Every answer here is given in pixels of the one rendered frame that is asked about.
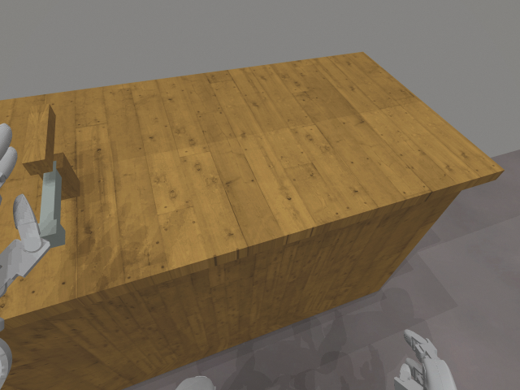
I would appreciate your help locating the right robot hand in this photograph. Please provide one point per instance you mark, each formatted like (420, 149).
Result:
(434, 374)

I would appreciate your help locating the tap lever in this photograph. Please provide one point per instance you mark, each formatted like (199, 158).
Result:
(49, 225)

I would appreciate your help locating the left robot hand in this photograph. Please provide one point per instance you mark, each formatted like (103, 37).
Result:
(20, 256)

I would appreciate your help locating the counter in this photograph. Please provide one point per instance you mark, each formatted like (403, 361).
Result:
(206, 210)

